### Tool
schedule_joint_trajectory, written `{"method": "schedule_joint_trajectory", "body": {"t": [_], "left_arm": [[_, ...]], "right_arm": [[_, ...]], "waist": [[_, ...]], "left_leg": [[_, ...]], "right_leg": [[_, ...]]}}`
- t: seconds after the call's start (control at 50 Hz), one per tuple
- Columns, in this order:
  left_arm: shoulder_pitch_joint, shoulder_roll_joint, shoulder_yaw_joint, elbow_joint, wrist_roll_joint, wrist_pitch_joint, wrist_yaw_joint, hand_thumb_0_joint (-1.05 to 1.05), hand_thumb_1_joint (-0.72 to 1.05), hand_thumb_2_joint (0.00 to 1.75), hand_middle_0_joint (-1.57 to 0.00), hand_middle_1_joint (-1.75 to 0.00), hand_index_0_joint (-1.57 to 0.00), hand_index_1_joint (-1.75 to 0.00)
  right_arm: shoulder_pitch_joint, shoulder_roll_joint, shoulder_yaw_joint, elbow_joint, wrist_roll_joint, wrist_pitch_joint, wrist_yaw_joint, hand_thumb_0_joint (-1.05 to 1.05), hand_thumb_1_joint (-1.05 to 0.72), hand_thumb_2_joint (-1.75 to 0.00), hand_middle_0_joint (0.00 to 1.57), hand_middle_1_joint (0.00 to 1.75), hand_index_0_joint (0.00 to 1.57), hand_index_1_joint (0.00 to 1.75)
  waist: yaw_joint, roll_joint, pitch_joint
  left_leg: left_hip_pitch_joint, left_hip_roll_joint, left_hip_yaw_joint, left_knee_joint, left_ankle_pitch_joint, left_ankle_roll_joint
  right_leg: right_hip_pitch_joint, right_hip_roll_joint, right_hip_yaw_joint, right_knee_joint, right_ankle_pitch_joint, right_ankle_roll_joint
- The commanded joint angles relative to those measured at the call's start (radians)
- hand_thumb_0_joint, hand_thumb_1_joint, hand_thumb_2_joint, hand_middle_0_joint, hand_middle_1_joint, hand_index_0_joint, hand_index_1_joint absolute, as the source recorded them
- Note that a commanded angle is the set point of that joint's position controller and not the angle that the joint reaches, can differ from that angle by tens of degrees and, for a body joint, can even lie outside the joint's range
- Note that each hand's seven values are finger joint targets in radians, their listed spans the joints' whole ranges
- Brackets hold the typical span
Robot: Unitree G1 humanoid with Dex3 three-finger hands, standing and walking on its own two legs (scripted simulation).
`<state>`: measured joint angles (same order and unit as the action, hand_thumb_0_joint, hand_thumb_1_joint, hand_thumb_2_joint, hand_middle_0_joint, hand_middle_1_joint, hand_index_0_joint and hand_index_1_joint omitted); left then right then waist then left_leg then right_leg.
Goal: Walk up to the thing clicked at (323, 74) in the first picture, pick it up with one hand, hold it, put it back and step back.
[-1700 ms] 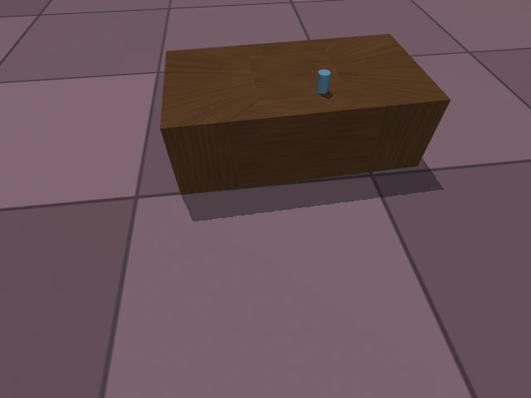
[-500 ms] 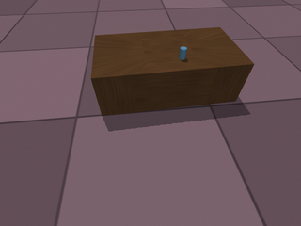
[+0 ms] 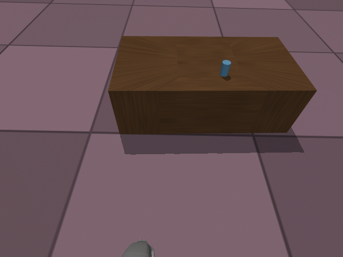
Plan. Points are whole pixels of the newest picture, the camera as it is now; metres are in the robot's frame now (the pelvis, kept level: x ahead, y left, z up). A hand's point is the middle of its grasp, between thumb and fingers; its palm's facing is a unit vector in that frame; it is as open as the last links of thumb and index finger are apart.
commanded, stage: walk up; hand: right
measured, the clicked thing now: (225, 68) +1.23 -0.28 -0.31
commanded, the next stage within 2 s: none
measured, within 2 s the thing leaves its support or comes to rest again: neither
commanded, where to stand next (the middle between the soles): +0.74 -0.08 m, yaw +4 degrees
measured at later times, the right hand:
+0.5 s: hand (297, 217) +0.27 -0.35 -0.16, palm faces -0.04 +0.92 -0.39, open 7.4 cm
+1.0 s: hand (282, 145) +0.50 -0.35 -0.12, palm faces -0.05 +0.90 -0.42, open 7.3 cm
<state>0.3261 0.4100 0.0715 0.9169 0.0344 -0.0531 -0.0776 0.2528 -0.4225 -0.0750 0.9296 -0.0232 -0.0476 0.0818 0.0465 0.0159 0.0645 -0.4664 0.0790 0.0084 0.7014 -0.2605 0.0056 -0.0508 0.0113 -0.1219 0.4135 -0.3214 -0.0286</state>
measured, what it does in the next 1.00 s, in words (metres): walks ahead: left foot, then right foot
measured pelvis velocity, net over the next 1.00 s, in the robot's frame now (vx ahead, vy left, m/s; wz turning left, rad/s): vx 0.41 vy -0.08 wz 0.03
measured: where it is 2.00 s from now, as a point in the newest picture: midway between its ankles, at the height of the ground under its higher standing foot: (195, 174)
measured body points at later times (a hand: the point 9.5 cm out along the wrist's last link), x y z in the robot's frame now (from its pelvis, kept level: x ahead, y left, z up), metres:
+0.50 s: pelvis +0.23 -0.06 -0.02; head +0.23 -0.07 +0.42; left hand +0.31 +0.28 -0.11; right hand +0.27 -0.40 -0.14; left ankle +0.15 +0.11 -0.71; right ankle +0.31 -0.18 -0.74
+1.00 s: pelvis +0.41 -0.08 -0.01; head +0.42 -0.05 +0.44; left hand +0.45 +0.24 -0.14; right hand +0.50 -0.39 -0.09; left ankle +0.45 +0.04 -0.74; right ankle +0.43 -0.21 -0.68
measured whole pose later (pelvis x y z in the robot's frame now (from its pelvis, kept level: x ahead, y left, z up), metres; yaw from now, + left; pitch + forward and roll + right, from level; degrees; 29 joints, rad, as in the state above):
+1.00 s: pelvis +0.41 -0.08 -0.01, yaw +2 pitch -3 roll +1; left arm 0.33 0.42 0.04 0.87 0.02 -0.03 -0.07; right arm 0.29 -0.40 -0.04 0.82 0.00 -0.10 0.04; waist 0.00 -0.08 0.07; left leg -0.26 0.03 0.11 0.55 -0.24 0.03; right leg -0.47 -0.06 0.00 1.03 -0.37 -0.02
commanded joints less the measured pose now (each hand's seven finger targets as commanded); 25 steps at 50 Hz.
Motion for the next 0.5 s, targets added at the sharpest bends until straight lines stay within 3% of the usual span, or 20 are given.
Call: {"method": "schedule_joint_trajectory", "body": {"t": [0.0, 0.02, 0.04, 0.06, 0.08, 0.1, 0.12, 0.16, 0.2, 0.26, 0.3, 0.36, 0.38, 0.4, 0.42, 0.44, 0.46, 0.48], "left_arm": [[-0.059, 0.270, 0.063, -0.118, -0.011, -0.023, 0.016, 0.00, 0.90, 0.90, -0.20, -0.30, -0.20, -0.30], [-0.055, 0.249, 0.050, -0.125, -0.009, -0.022, 0.017, 0.00, 0.90, 0.90, -0.20, -0.30, -0.20, -0.30], [-0.011, 0.205, 0.035, -0.127, -0.010, -0.020, 0.021, 0.00, 0.90, 0.90, -0.20, -0.30, -0.20, -0.30], [0.032, 0.134, 0.019, -0.147, -0.026, -0.017, 0.025, 0.00, 0.90, 0.90, -0.20, -0.30, -0.20, -0.30], [0.014, 0.200, 0.038, -0.147, -0.024, -0.015, 0.035, 0.00, 0.90, 0.90, -0.20, -0.30, -0.20, -0.30], [-0.039, 0.273, 0.045, -0.140, -0.020, -0.013, 0.043, 0.00, 0.90, 0.90, -0.20, -0.30, -0.20, -0.30], [-0.028, 0.249, 0.038, -0.131, -0.027, -0.013, 0.040, 0.00, 0.90, 0.90, -0.20, -0.30, -0.20, -0.30], [0.013, 0.228, 0.040, -0.097, -0.030, -0.013, 0.034, 0.00, 0.90, 0.90, -0.20, -0.30, -0.20, -0.30], [0.042, 0.206, 0.042, -0.081, -0.024, -0.004, 0.014, 0.00, 0.90, 0.90, -0.20, -0.30, -0.20, -0.30], [-0.027, 0.186, 0.043, -0.115, -0.015, -0.004, -0.011, 0.00, 0.90, 0.90, -0.20, -0.30, -0.20, -0.30], [-0.057, 0.196, 0.054, -0.114, -0.013, -0.005, -0.021, 0.00, 0.90, 0.90, -0.20, -0.30, -0.20, -0.30], [-0.014, 0.203, 0.067, -0.095, -0.008, -0.008, -0.022, 0.00, 0.90, 0.90, -0.20, -0.30, -0.20, -0.30], [0.002, 0.211, 0.076, -0.084, -0.005, -0.012, -0.021, 0.00, 0.90, 0.90, -0.20, -0.30, -0.20, -0.30], [0.042, 0.231, 0.086, -0.076, -0.002, -0.017, -0.015, 0.00, 0.90, 0.90, -0.20, -0.30, -0.20, -0.30], [0.126, 0.267, 0.105, -0.055, 0.000, -0.029, -0.001, 0.00, 0.90, 0.90, -0.20, -0.30, -0.20, -0.30], [0.209, 0.351, 0.125, -0.057, 0.003, -0.040, 0.017, 0.00, 0.90, 0.90, -0.20, -0.30, -0.20, -0.30], [0.164, 0.383, 0.113, -0.087, -0.010, -0.040, 0.019, 0.00, 0.90, 0.90, -0.20, -0.30, -0.20, -0.30], [0.094, 0.371, 0.104, -0.106, -0.027, -0.037, 0.025, 0.00, 0.90, 0.90, -0.20, -0.30, -0.20, -0.30]], "right_arm": [[-0.030, -0.167, -0.057, -0.094, 0.000, -0.042, -0.013, 0.00, -0.90, -0.90, 0.20, 0.30, 0.20, 0.30], [0.046, -0.188, -0.070, -0.077, -0.003, -0.048, -0.024, 0.00, -0.90, -0.90, 0.20, 0.30, 0.20, 0.30], [0.161, -0.227, -0.088, -0.048, -0.006, -0.055, -0.037, 0.00, -0.90, -0.90, 0.20, 0.30, 0.20, 0.30], [0.257, -0.321, -0.115, -0.056, -0.025, -0.060, -0.053, 0.00, -0.90, -0.90, 0.20, 0.30, 0.20, 0.30], [0.253, -0.381, -0.127, -0.090, 0.004, -0.062, -0.056, 0.00, -0.90, -0.90, 0.20, 0.30, 0.20, 0.30], [0.206, -0.355, -0.125, -0.098, 0.027, -0.058, -0.057, 0.00, -0.90, -0.90, 0.20, 0.30, 0.20, 0.30], [0.152, -0.313, -0.101, -0.114, 0.030, -0.058, -0.063, 0.00, -0.90, -0.90, 0.20, 0.30, 0.20, 0.30], [0.091, -0.258, -0.075, -0.133, 0.029, -0.063, -0.066, 0.00, -0.90, -0.90, 0.20, 0.30, 0.20, 0.30], [0.047, -0.254, -0.067, -0.149, 0.021, -0.069, -0.060, 0.00, -0.90, -0.90, 0.20, 0.30, 0.20, 0.30], [0.042, -0.286, -0.075, -0.168, 0.015, -0.078, -0.055, 0.00, -0.90, -0.90, 0.20, 0.30, 0.20, 0.30], [0.022, -0.290, -0.075, -0.175, 0.014, -0.078, -0.051, 0.00, -0.90, -0.90, 0.20, 0.30, 0.20, 0.30], [-0.034, -0.294, -0.074, -0.182, 0.015, -0.066, -0.050, 0.00, -0.90, -0.90, 0.20, 0.30, 0.20, 0.30], [-0.039, -0.285, -0.070, -0.182, 0.012, -0.060, -0.050, 0.00, -0.90, -0.90, 0.20, 0.30, 0.20, 0.30], [-0.019, -0.251, -0.058, -0.178, 0.007, -0.058, -0.052, 0.00, -0.90, -0.90, 0.20, 0.30, 0.20, 0.30], [0.041, -0.198, -0.036, -0.170, 0.006, -0.055, -0.054, 0.00, -0.90, -0.90, 0.20, 0.30, 0.20, 0.30], [0.056, -0.107, -0.005, -0.189, 0.010, -0.057, -0.056, 0.00, -0.90, -0.90, 0.20, 0.30, 0.20, 0.30], [0.017, -0.187, -0.025, -0.195, 0.019, -0.052, -0.066, 0.00, -0.90, -0.90, 0.20, 0.30, 0.20, 0.30], [-0.001, -0.234, -0.037, -0.170, 0.020, -0.047, -0.074, 0.00, -0.90, -0.90, 0.20, 0.30, 0.20, 0.30]], "waist": [[-0.033, -0.074, 0.016], [-0.081, -0.014, -0.035], [-0.128, 0.118, -0.117], [-0.159, 0.309, -0.199], [-0.165, 0.246, -0.237], [-0.154, 0.088, -0.182], [-0.112, 0.040, -0.108], [-0.066, 0.080, -0.021], [-0.043, 0.119, 0.001], [-0.054, 0.163, 0.027], [-0.056, 0.161, 0.013], [-0.003, 0.122, -0.018], [0.013, 0.093, -0.022], [0.036, 0.015, -0.042], [0.077, -0.141, -0.085], [0.101, -0.403, -0.066], [0.087, -0.322, -0.051], [0.057, -0.175, 0.013]], "left_leg": [[0.203, -0.033, 0.085, -0.158, 0.081, 0.008], [0.355, -0.060, 0.096, -0.165, 0.072, 0.024], [0.543, -0.061, 0.056, -0.202, -0.029, 0.063], [0.707, 0.196, -0.378, -0.313, -0.201, 0.165], [0.694, 0.355, -0.748, -0.453, -0.289, 0.266], [0.623, 0.358, -0.679, -0.439, -0.250, 0.288], [0.550, 0.313, -0.500, -0.405, -0.132, 0.262], [0.381, 0.241, -0.296, -0.403, 0.038, 0.216], [0.247, 0.191, -0.154, -0.422, 0.078, 0.209], [0.197, 0.198, -0.112, -0.446, -0.036, 0.233], [0.144, 0.172, -0.100, -0.452, -0.188, 0.204], [0.086, 0.165, -0.085, -0.381, -0.259, 0.175], [0.044, 0.154, -0.069, -0.319, -0.252, 0.161], [0.026, 0.116, -0.028, -0.188, -0.154, 0.137], [-0.058, 0.058, 0.020, 0.091, -0.053, 0.106], [-0.221, -0.074, 0.078, 0.429, -0.234, 0.049], [-0.304, -0.098, 0.000, 0.529, -0.289, 0.033], [-0.263, -0.032, -0.102, 0.549, -0.232, 0.026]], "right_leg": [[-0.183, -0.240, 0.144, -0.068, 0.053, -0.162], [-0.234, -0.215, 0.106, 0.069, 0.203, -0.140], [-0.311, -0.144, 0.040, 0.337, 0.300, -0.107], [-0.538, -0.026, -0.002, 0.652, 0.074, -0.038], [-0.631, 0.033, 0.146, 0.748, -0.237, -0.031], [-0.643, -0.039, 0.239, 0.807, -0.199, -0.029], [-0.650, -0.074, 0.245, 0.807, -0.122, -0.027], [-0.582, -0.125, 0.224, 0.705, -0.062, -0.011], [-0.470, -0.134, 0.169, 0.591, -0.023, 0.016], [-0.432, -0.151, 0.129, 0.391, 0.023, 0.028], [-0.358, -0.127, 0.099, 0.307, 0.099, 0.020], [-0.208, -0.095, 0.046, 0.248, 0.143, 0.009], [-0.135, -0.077, 0.025, 0.230, 0.129, 0.007], [-0.052, -0.053, 0.024, 0.198, 0.079, -0.001], [0.102, -0.063, 0.099, 0.125, -0.052, -0.021], [0.125, -0.293, 0.491, -0.073, -0.245, -0.090], [0.072, -0.440, 0.786, -0.216, -0.286, -0.214], [-0.053, -0.452, 0.752, -0.211, -0.271, -0.231]]}}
